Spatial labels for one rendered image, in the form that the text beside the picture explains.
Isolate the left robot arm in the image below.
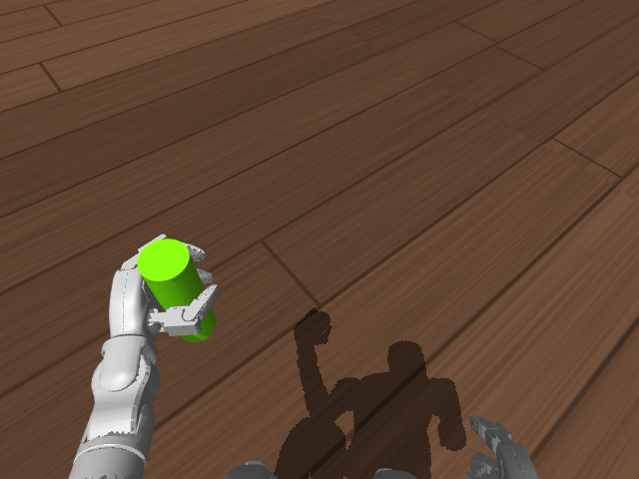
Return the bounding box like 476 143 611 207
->
68 334 160 479

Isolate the right robot hand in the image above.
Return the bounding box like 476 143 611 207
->
465 415 540 479

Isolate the left robot hand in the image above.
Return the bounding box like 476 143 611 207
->
109 235 220 342

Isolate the can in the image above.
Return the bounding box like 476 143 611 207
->
138 239 217 343

